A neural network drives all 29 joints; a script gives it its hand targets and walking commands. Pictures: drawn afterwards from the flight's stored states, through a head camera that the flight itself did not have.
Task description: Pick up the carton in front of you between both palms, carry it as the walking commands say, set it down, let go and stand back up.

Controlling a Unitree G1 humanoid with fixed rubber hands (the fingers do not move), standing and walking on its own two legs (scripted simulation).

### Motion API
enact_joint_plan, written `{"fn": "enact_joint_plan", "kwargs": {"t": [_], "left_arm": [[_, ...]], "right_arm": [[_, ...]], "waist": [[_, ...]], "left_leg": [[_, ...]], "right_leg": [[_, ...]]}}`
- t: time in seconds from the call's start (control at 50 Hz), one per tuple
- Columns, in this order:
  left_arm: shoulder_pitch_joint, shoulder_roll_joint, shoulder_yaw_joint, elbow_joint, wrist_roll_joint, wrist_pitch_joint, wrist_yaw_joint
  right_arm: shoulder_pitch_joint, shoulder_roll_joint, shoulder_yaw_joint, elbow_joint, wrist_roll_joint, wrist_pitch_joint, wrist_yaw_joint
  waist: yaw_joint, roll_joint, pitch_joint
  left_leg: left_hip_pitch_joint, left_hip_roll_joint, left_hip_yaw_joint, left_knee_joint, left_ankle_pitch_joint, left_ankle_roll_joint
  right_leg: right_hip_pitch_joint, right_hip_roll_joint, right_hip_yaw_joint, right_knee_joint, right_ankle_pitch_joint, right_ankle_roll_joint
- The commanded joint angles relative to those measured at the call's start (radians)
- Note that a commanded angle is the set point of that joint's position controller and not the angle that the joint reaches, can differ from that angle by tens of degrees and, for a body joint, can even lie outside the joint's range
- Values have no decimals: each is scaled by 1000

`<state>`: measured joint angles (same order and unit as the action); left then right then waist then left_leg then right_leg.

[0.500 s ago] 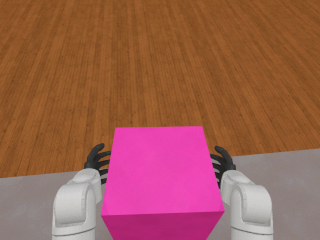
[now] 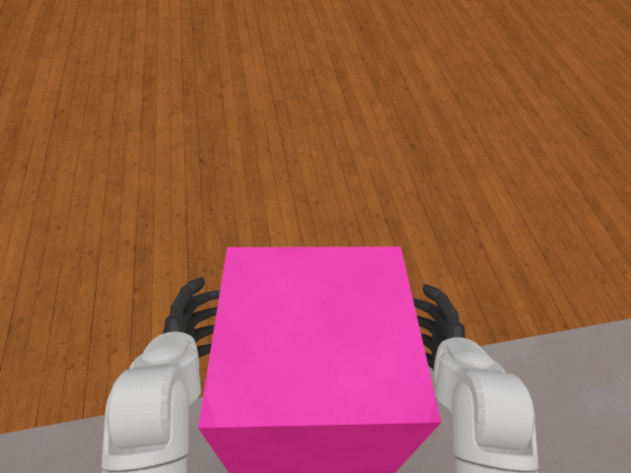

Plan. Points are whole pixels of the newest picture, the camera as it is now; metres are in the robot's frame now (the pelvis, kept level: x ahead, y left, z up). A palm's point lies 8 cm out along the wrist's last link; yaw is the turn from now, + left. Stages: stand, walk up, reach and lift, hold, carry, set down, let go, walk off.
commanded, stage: carry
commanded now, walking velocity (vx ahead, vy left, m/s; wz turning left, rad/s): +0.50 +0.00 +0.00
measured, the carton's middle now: (314, 369) +0.27 -0.01 -0.01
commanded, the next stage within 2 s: none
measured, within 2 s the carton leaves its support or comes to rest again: neither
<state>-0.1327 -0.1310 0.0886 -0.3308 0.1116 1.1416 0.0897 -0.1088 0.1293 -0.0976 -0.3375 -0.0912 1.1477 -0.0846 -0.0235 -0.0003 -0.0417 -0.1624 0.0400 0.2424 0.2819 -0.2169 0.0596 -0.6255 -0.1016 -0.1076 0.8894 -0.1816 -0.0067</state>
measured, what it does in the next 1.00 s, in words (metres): walks ahead: right foot, then left foot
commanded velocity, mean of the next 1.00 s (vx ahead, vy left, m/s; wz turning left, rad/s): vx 0.50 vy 0.00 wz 0.00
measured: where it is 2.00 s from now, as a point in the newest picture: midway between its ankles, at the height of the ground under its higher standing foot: (285, 190)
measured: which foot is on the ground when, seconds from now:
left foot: down 0.00-0.20, up 0.22-0.64, down 0.66-1.00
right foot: up 0.00-0.18, down 0.20-0.70, up 0.72-1.00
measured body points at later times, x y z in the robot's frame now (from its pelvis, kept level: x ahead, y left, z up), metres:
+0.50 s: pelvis +0.32 -0.04 -0.01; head +0.37 -0.05 +0.44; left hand +0.68 +0.14 +0.14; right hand +0.71 -0.16 +0.13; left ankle +0.38 +0.10 -0.68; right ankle +0.30 -0.11 -0.75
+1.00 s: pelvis +0.66 -0.01 +0.00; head +0.76 +0.00 +0.43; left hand +1.06 +0.14 +0.12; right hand +1.05 -0.17 +0.12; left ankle +0.56 +0.08 -0.74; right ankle +0.79 -0.12 -0.68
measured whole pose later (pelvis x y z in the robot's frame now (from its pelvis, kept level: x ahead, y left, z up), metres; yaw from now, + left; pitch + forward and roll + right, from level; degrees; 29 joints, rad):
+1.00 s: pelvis +0.66 -0.01 +0.00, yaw +2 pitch +6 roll -1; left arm -0.76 -0.08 0.30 -0.24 0.09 1.29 0.13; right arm -0.73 0.07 -0.30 -0.23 -0.04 1.28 -0.13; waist -0.07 0.00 0.12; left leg -0.18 0.02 0.12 0.42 -0.51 0.05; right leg -0.77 -0.04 -0.07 0.90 -0.35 -0.05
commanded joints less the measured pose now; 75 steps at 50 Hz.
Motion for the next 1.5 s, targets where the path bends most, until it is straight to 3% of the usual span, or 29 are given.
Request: {"fn": "enact_joint_plan", "kwargs": {"t": [0.0, 0.12, 0.18, 0.2, 0.22, 0.24, 0.3, 0.42, 0.58, 0.64, 0.66, 0.68, 0.7, 0.78, 0.88, 0.96, 1.02, 1.04, 1.06, 1.08, 1.12, 1.14, 1.2, 1.32, 1.38, 1.42, 1.44, 1.46, 1.48], "left_arm": [[-387, -962, -746, -75, -368, -12, -235], [-536, -819, -735, -197, -421, 50, -226], [-608, -699, -686, -153, -428, 94, -218], [-642, -653, -663, -128, -423, 110, -215], [-694, -615, -644, -91, -423, 118, -214], [-717, -630, -640, -64, -445, 132, -210], [-938, -707, -646, -56, -497, 145, -208], [-1188, -775, -602, 73, -551, 171, -214], [-1370, -832, -475, 307, -522, 185, -207], [-1407, -873, -441, 356, -508, 191, -200], [-1426, -885, -433, 367, -502, 192, -199], [-1437, -909, -431, 377, -500, 198, -201], [-1423, -923, -416, 390, -491, 200, -199], [-1425, -947, -386, 273, -430, 176, -160], [-1298, -868, -440, 126, -350, 142, -117], [-1255, -772, -495, 97, -330, 137, -113], [-1229, -749, -508, 168, -341, 149, -136], [-1210, -756, -509, 196, -359, 151, -151], [-1217, -759, -511, 230, -364, 145, -161], [-1220, -810, -516, 242, -402, 149, -173], [-1323, -900, -562, 193, -482, 156, -200], [-1374, -938, -577, 167, -516, 152, -210], [-1455, -988, -595, 113, -579, 143, -223], [-1419, -905, -539, 188, -563, 163, -222], [-1370, -863, -488, 301, -524, 186, -224], [-1348, -859, -450, 364, -495, 195, -223], [-1351, -857, -433, 381, -474, 196, -220], [-1365, -838, -417, 399, -444, 196, -218], [-1355, -859, -384, 401, -413, 197, -219]], "right_arm": [[-459, 922, 741, -114, 409, -11, 280], [-563, 774, 718, -208, 411, 34, 241], [-676, 664, 694, -196, 409, 79, 214], [-729, 630, 686, -183, 409, 97, 206], [-794, 645, 688, -175, 417, 117, 198], [-844, 638, 673, -138, 426, 130, 191], [-997, 692, 630, -68, 441, 138, 180], [-1189, 732, 559, 89, 408, 157, 152], [-1416, 798, 478, 286, 431, 175, 151], [-1449, 836, 439, 347, 435, 181, 160], [-1442, 838, 425, 365, 433, 179, 163], [-1443, 832, 409, 377, 426, 176, 164], [-1408, 850, 394, 397, 422, 172, 166], [-1553, 967, 446, 167, 487, 152, 175], [-1486, 925, 528, -18, 502, 128, 166], [-1423, 834, 578, -11, 504, 129, 179], [-1379, 799, 584, 78, 491, 146, 195], [-1393, 785, 581, 101, 484, 147, 199], [-1374, 807, 568, 111, 472, 156, 204], [-1406, 792, 555, 140, 462, 160, 208], [-1380, 831, 517, 187, 421, 149, 200], [-1377, 844, 502, 195, 400, 146, 192], [-1342, 828, 463, 198, 334, 132, 158], [-1351, 757, 467, 218, 315, 150, 127], [-1359, 753, 466, 287, 340, 175, 138], [-1371, 775, 452, 343, 367, 183, 153], [-1369, 794, 447, 371, 389, 183, 163], [-1388, 834, 454, 388, 425, 181, 176], [-1441, 848, 453, 401, 452, 170, 189]], "waist": [[6, 136, -239], [5, 152, -157], [51, 80, -287], [79, -79, -372], [100, -330, -411], [96, -303, -386], [85, -55, -376], [65, -81, -371], [93, -146, -315], [19, -130, -391], [-38, -44, -487], [-57, 212, -599], [-85, 365, -629], [-65, 72, -502], [-72, 133, -505], [-51, 148, -442], [90, 134, -543], [139, 62, -634], [121, -287, -761], [141, -331, -685], [141, -79, -562], [134, -38, -523], [106, -51, -523], [91, -109, -389], [56, -164, -343], [-46, -194, -403], [-115, -130, -477], [-154, -20, -503], [-108, 322, -563]], "left_leg": [[298, 213, -145, -88, 364, 62], [277, 200, -67, -30, 490, 41], [136, 116, 11, 376, 527, -15], [-44, 77, -8, 627, 227, -42], [-394, -73, -74, 909, -219, -69], [-502, -52, -204, 1059, -286, -38], [-515, 55, -256, 1030, -150, 11], [-540, 57, -194, 765, -59, -21], [-524, -13, -90, 404, 59, 9], [-142, -110, 14, 212, 95, 44], [169, -5, -120, 230, 120, 77], [471, 251, -508, 268, 211, 161], [616, 322, -790, 126, 190, 256], [507, 261, -544, 180, 385, 167], [542, 228, -416, 153, 362, 159], [358, 150, -241, 123, 461, 121], [174, 141, -97, 427, 779, 36], [-19, 108, -123, 609, 461, 7], [-313, -21, -175, 887, 6, -49], [-486, -118, -238, 1106, -326, -50], [-665, -50, -285, 1252, -273, -24], [-701, -23, -278, 1203, -252, -13], [-674, -11, -260, 1067, -206, 1], [-672, -5, -163, 754, -167, 2], [-456, -64, -36, 555, -144, 40], [-182, -179, 54, 483, -162, 80], [59, -214, 26, 352, -114, 101], [279, -74, -247, 289, -244, 125], [447, 211, -961, 76, -259, 324]], "right_leg": [[-64, 12, -44, -164, 87, 9], [116, 43, -107, -372, 189, -40], [531, 118, -156, -416, 41, -52], [716, -93, 142, -468, -127, -78], [923, -308, 589, -576, -243, -236], [894, -310, 631, -636, -128, -254], [743, -240, 348, -564, 178, -203], [681, -199, 180, -618, 164, -217], [799, -124, 49, -483, 460, -180], [693, -74, -73, -220, 688, -96], [494, -40, -57, -30, 474, -46], [228, 25, -8, 211, 34, -8], [-51, 159, 55, 424, -382, 15], [-239, 53, 130, 469, -246, -41], [-312, 60, 68, 320, -264, -32], [-44, 108, -42, -114, -120, -38], [499, 210, -170, -306, -41, -83], [793, 95, 6, -312, -103, -86], [1031, -208, 637, -416, -175, -258], [1052, -238, 812, -516, 51, -321], [1003, -213, 565, -387, 444, -283], [971, -185, 483, -376, 490, -244], [936, -170, 381, -429, 314, -181], [823, -161, 163, -561, 216, -183], [715, -139, 7, -553, 451, -129], [666, -133, -103, -310, 896, -77], [578, -108, -133, -83, 849, -43], [360, -66, -82, 133, 419, -5], [25, 151, -6, 418, -327, 53]]}}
